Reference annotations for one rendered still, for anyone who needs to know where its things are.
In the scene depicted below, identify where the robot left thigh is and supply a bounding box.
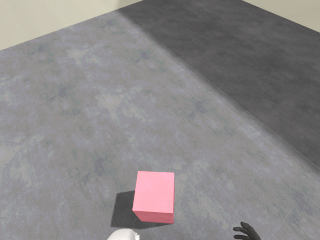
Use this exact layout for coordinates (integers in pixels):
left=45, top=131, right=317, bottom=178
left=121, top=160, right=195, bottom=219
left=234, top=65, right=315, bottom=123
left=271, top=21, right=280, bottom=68
left=107, top=228, right=140, bottom=240

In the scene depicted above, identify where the carton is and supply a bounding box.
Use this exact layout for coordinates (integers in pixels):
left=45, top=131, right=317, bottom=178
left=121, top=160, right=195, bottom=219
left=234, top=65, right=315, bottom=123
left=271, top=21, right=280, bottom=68
left=132, top=171, right=175, bottom=224

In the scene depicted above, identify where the right robot hand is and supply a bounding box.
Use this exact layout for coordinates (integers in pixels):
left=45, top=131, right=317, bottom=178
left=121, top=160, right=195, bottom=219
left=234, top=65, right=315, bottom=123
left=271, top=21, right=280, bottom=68
left=233, top=221, right=261, bottom=240

